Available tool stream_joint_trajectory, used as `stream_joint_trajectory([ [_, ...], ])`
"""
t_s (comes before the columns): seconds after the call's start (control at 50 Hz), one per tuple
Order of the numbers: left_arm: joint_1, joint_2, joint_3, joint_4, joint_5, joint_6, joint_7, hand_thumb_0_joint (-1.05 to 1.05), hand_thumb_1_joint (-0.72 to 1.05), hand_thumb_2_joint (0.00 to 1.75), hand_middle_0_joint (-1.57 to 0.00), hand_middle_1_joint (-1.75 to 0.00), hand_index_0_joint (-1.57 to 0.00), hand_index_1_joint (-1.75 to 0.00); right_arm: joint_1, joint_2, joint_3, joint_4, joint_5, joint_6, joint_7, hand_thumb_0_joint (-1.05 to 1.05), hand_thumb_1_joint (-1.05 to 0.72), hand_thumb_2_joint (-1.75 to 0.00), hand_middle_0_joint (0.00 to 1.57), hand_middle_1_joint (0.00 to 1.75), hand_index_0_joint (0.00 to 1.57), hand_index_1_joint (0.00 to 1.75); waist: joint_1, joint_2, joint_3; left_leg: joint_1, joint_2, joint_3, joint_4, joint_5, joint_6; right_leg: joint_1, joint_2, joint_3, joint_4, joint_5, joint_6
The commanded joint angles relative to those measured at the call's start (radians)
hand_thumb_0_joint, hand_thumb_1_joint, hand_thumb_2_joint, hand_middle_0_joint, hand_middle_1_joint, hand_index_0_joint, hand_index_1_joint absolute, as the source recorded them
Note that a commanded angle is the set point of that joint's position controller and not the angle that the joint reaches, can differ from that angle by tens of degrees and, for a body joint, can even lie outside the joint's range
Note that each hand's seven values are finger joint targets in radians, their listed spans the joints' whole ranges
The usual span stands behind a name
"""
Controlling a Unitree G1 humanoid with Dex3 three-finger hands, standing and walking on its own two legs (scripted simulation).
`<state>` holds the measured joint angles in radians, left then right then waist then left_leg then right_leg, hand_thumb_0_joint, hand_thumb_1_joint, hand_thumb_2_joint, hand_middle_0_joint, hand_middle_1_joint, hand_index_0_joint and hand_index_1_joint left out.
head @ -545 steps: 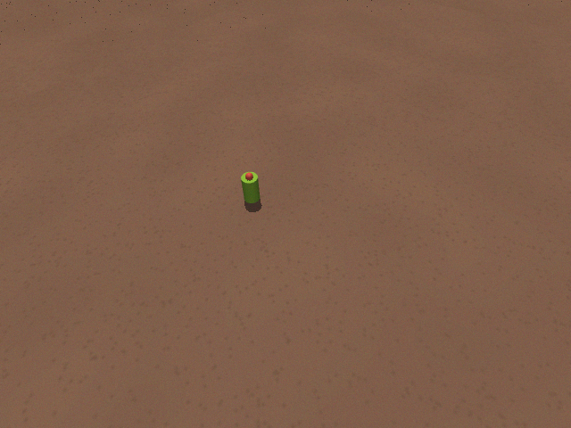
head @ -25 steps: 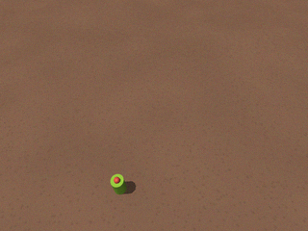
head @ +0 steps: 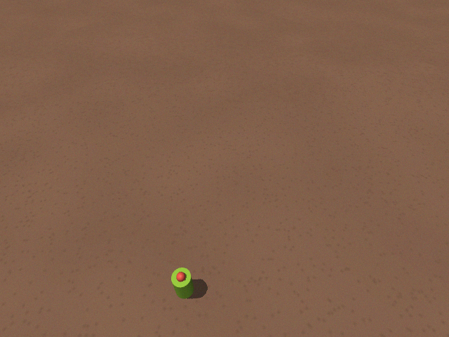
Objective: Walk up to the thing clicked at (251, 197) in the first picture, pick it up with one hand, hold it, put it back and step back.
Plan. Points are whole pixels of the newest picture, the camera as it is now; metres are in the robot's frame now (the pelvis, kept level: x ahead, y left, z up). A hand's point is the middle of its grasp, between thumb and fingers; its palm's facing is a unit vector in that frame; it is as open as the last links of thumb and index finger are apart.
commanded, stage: walk up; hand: left
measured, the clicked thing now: (182, 282) +0.46 +0.20 -0.69
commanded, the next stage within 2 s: stand in 1.86 s
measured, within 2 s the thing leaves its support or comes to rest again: neither
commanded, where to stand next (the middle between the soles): +0.08 -0.01 m, yaw -1 degrees
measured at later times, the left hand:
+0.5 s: hand out of the picture +0.15 +0.23 -0.15, palm faces -0.09 -0.91 -0.40, open 7.4 cm
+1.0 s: hand out of the picture +0.02 +0.21 -0.15, palm faces +0.04 -0.95 -0.32, open 7.4 cm
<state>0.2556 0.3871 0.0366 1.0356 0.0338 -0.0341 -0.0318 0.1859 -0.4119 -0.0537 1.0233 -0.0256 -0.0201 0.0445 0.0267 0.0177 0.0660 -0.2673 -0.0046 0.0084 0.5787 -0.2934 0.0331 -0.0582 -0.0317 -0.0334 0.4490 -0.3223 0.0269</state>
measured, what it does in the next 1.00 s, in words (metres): steps on the spot: right foot, then left foot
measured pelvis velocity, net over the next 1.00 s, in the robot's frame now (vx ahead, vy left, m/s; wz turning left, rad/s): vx -0.02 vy -0.05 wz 0.02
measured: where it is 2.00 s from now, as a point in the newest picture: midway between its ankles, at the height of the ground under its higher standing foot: outside the picture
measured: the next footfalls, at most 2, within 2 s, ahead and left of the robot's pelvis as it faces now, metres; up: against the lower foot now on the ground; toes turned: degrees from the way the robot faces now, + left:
right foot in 0.46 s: +0.13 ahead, -0.13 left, +0.00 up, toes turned -1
left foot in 0.82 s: +0.00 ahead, +0.07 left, +0.00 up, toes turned +2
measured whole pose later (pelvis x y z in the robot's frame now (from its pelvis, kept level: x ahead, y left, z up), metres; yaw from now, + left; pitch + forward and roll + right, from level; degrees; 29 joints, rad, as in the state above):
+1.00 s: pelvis -0.02 -0.05 +0.00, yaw +1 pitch -4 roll +0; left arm 0.28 0.39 0.07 0.94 0.01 0.04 -0.04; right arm 0.32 -0.39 -0.03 0.98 -0.06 0.00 0.00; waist -0.01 -0.04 0.03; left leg -0.12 0.01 0.02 0.49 -0.31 0.03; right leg -0.37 0.03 0.06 0.82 -0.39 0.00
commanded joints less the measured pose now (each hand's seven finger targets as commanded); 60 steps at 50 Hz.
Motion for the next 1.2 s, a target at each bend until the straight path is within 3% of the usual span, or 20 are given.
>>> stream_joint_trajectory([
  [0.0, -0.168, 0.139, 0.025, -0.151, -0.010, -0.003, 0.006, 0.00, 0.90, 0.90, -0.20, -0.30, -0.20, -0.30, 0.154, -0.244, -0.086, -0.047, -0.016, -0.055, -0.022, 0.00, -0.90, -0.90, 0.20, 0.30, 0.20, 0.30, -0.141, 0.128, -0.028, 0.405, 0.182, -0.352, -0.321, -0.224, 0.062, -0.525, 0.011, -0.009, 0.314, -0.161, -0.067],
  [0.04, -0.088, 0.237, 0.049, -0.121, -0.013, 0.007, 0.027, 0.00, 0.90, 0.90, -0.20, -0.30, -0.20, -0.30, 0.152, -0.313, -0.102, -0.077, -0.003, -0.061, -0.033, 0.00, -0.90, -0.90, 0.20, 0.30, 0.20, 0.30, -0.109, 0.066, 0.049, 0.248, 0.376, -0.629, -0.394, -0.219, 0.168, -0.567, 0.032, 0.146, 0.545, -0.231, -0.074],
  [0.24, -0.038, 0.157, 0.032, -0.122, -0.053, 0.062, 0.047, 0.00, 0.90, 0.90, -0.20, -0.30, -0.20, -0.30, 0.014, -0.194, -0.047, -0.148, 0.019, -0.032, -0.087, 0.00, -0.90, -0.90, 0.20, 0.30, 0.20, 0.30, -0.020, 0.150, 0.024, 0.060, 0.219, -0.065, -0.189, 0.942, 0.123, -0.313, 0.061, 0.125, 0.487, -0.023, -0.038],
  [0.42, -0.040, 0.175, 0.059, -0.155, -0.020, 0.066, 0.048, 0.00, 0.90, 0.90, -0.20, -0.30, -0.20, -0.30, -0.035, -0.199, -0.053, -0.216, 0.050, 0.050, -0.077, 0.00, -0.90, -0.90, 0.20, 0.30, 0.20, 0.30, -0.006, 0.049, -0.129, 0.097, 0.177, -0.097, 0.080, 0.557, 0.104, -0.147, 0.024, 0.037, 0.021, 0.193, -0.068],
  [0.46, -0.076, 0.280, 0.094, -0.201, -0.001, 0.059, 0.048, 0.00, 0.90, 0.90, -0.20, -0.30, -0.20, -0.30, 0.029, -0.133, -0.032, -0.228, 0.068, 0.047, -0.081, 0.00, -0.90, -0.90, 0.20, 0.30, 0.20, 0.30, -0.012, -0.254, -0.194, -0.045, 0.011, -0.054, 0.349, 0.139, 0.005, -0.038, -0.232, 0.325, -0.015, 0.773, -0.191],
  [0.48, -0.156, 0.282, 0.085, -0.235, -0.012, 0.068, 0.047, 0.00, 0.90, 0.90, -0.20, -0.30, -0.20, -0.30, 0.044, -0.126, -0.033, -0.209, 0.066, 0.061, -0.098, 0.00, -0.90, -0.90, 0.20, 0.30, 0.20, 0.30, -0.017, -0.344, -0.162, -0.122, -0.107, -0.030, 0.527, -0.372, -0.009, -0.081, -0.326, 0.412, -0.023, 0.884, -0.334],
  [0.5, -0.153, 0.287, 0.088, -0.263, 0.000, 0.068, 0.047, 0.00, 0.90, 0.90, -0.20, -0.30, -0.20, -0.30, 0.066, -0.151, -0.043, -0.197, 0.048, 0.065, -0.108, 0.00, -0.90, -0.90, 0.20, 0.30, 0.20, 0.30, -0.009, -0.335, -0.155, -0.077, -0.076, -0.093, 0.618, -0.430, -0.021, -0.166, -0.361, 0.479, -0.017, 0.853, -0.367],
  [0.56, -0.220, 0.200, 0.081, -0.306, -0.002, 0.084, 0.051, 0.00, 0.90, 0.90, -0.20, -0.30, -0.20, -0.30, 0.077, -0.178, -0.052, -0.179, 0.047, 0.065, -0.101, 0.00, -0.90, -0.90, 0.20, 0.30, 0.20, 0.30, -0.035, -0.202, -0.157, -0.133, -0.114, -0.130, 0.768, -0.287, -0.028, -0.190, -0.203, 0.246, 0.004, 0.682, -0.284],
  [0.68, -0.122, 0.180, 0.100, -0.334, 0.040, 0.082, 0.021, 0.00, 0.90, 0.90, -0.20, -0.30, -0.20, -0.30, 0.113, -0.196, -0.033, -0.141, 0.022, 0.012, -0.101, 0.00, -0.90, -0.90, 0.20, 0.30, 0.20, 0.30, 0.055, -0.232, -0.219, -0.248, -0.059, 0.003, 0.327, -0.262, -0.074, 0.074, -0.132, 0.265, -0.095, -0.187, -0.252],
  [0.74, -0.067, 0.225, 0.112, -0.308, 0.029, 0.089, 0.004, 0.00, 0.90, 0.90, -0.20, -0.30, -0.20, -0.30, 0.131, -0.182, -0.029, -0.135, 0.005, -0.012, -0.088, 0.00, -0.90, -0.90, 0.20, 0.30, 0.20, 0.30, 0.045, -0.279, -0.166, -0.081, -0.029, 0.019, -0.024, -0.313, -0.034, -0.022, -0.201, 0.339, -0.117, -0.254, -0.254],
  [0.78, -0.075, 0.243, 0.100, -0.284, 0.006, 0.092, 0.005, 0.00, 0.90, 0.90, -0.20, -0.30, -0.20, -0.30, 0.191, -0.156, -0.037, -0.096, -0.016, -0.016, -0.073, 0.00, -0.90, -0.90, 0.20, 0.30, 0.20, 0.30, -0.020, -0.179, -0.108, 0.176, -0.049, 0.057, -0.246, -0.056, 0.020, -0.250, -0.174, 0.272, -0.110, -0.298, -0.149],
  [0.8, -0.081, 0.193, 0.078, -0.285, -0.001, 0.087, 0.008, 0.00, 0.90, 0.90, -0.20, -0.30, -0.20, -0.30, 0.183, -0.172, -0.046, -0.091, -0.023, -0.014, -0.068, 0.00, -0.90, -0.90, 0.20, 0.30, 0.20, 0.30, -0.034, -0.077, -0.074, 0.264, -0.008, -0.020, -0.306, -0.091, 0.048, -0.371, -0.105, 0.204, -0.079, -0.307, -0.059],
  [0.82, -0.087, 0.144, 0.062, -0.279, -0.017, 0.077, 0.009, 0.00, 0.90, 0.90, -0.20, -0.30, -0.20, -0.30, 0.123, -0.218, -0.055, -0.112, -0.041, -0.007, -0.065, 0.00, -0.90, -0.90, 0.20, 0.30, 0.20, 0.30, -0.030, 0.148, -0.028, 0.243, 0.194, -0.377, -0.355, -0.297, 0.122, -0.559, -0.008, 0.130, 0.149, -0.269, 0.004],
  [0.86, -0.176, 0.240, 0.109, -0.245, -0.020, 0.058, 0.017, 0.00, 0.90, 0.90, -0.20, -0.30, -0.20, -0.30, -0.068, -0.277, -0.051, -0.178, -0.028, -0.014, -0.061, 0.00, -0.90, -0.90, 0.20, 0.30, 0.20, 0.30, -0.028, 0.176, 0.194, -0.365, 0.419, -0.539, -0.505, -0.686, 0.254, -0.323, 0.010, 0.156, 0.515, -0.176, -0.023],
  [0.92, -0.025, 0.133, 0.069, -0.185, -0.034, 0.039, -0.002, 0.00, 0.90, 0.90, -0.20, -0.30, -0.20, -0.30, -0.118, -0.157, -0.007, -0.198, -0.030, -0.036, -0.057, 0.00, -0.90, -0.90, 0.20, 0.30, 0.20, 0.30, 0.031, 0.145, 0.126, -0.106, 0.194, -0.188, -0.396, -0.204, 0.135, -0.337, 0.078, 0.129, 0.436, -0.062, -0.035],
  [0.98, -0.021, 0.233, 0.088, -0.186, -0.026, 0.008, 0.004, 0.00, 0.90, 0.90, -0.20, -0.30, -0.20, -0.30, 0.029, -0.260, -0.067, -0.191, -0.045, -0.007, -0.021, 0.00, -0.90, -0.90, 0.20, 0.30, 0.20, 0.30, -0.065, 0.257, 0.069, 0.047, 0.155, -0.170, -0.349, -0.363, 0.138, -0.356, 0.059, -0.027, 0.288, -0.154, -0.012],
  [1.04, 0.107, 0.206, 0.087, -0.142, -0.018, -0.033, 0.036, 0.00, 0.90, 0.90, -0.20, -0.30, -0.20, -0.30, 0.033, -0.226, -0.071, -0.234, -0.042, 0.032, 0.007, 0.00, -0.90, -0.90, 0.20, 0.30, 0.20, 0.30, -0.017, 0.165, 0.014, 0.053, 0.130, -0.075, -0.108, -0.293, 0.151, -0.146, 0.064, -0.059, -0.063, -0.018, -0.022],
  [1.08, 0.284, 0.300, 0.116, -0.102, -0.007, -0.052, 0.060, 0.00, 0.90, 0.90, -0.20, -0.30, -0.20, -0.30, 0.049, -0.145, -0.049, -0.269, -0.028, 0.047, 0.011, 0.00, -0.90, -0.90, 0.20, 0.30, 0.20, 0.30, 0.056, -0.139, -0.032, -0.225, 0.034, 0.002, 0.306, -0.267, 0.082, 0.142, -0.072, 0.219, -0.173, -0.071, -0.050],
  [1.12, 0.198, 0.385, 0.127, -0.157, 0.006, -0.056, 0.074, 0.00, 0.90, 0.90, -0.20, -0.30, -0.20, -0.30, 0.036, -0.203, -0.063, -0.312, -0.025, 0.058, 0.010, 0.00, -0.90, -0.90, 0.20, 0.30, 0.20, 0.30, 0.025, -0.076, 0.044, -0.414, 0.059, -0.165, 0.476, -0.248, 0.017, -0.045, -0.419, 0.764, -0.308, -0.499, -0.250],
  [1.18, 0.134, 0.327, 0.106, -0.190, -0.014, -0.075, 0.073, 0.00, 0.90, 0.90, -0.20, -0.30, -0.20, -0.30, 0.053, -0.239, -0.091, -0.292, -0.024, 0.044, 0.024, 0.00, -0.90, -0.90, 0.20, 0.30, 0.20, 0.30, -0.019, -0.038, 0.111, -0.396, 0.115, -0.196, 0.486, -0.149, -0.001, -0.103, -0.327, 0.521, -0.255, -0.284, -0.254],
])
